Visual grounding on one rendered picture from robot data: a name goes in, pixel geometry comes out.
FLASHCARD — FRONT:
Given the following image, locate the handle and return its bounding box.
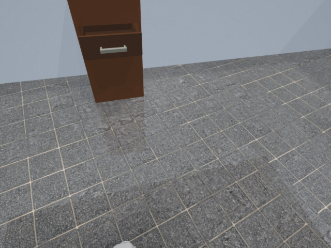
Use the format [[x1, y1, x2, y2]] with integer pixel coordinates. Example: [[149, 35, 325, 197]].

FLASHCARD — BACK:
[[100, 45, 127, 54]]

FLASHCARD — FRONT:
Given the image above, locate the drawer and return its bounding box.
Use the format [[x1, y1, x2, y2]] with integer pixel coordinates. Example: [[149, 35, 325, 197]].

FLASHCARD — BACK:
[[79, 23, 143, 60]]

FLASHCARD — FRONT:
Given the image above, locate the cabinet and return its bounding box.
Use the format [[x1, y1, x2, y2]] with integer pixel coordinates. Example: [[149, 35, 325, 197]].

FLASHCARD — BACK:
[[67, 0, 144, 103]]

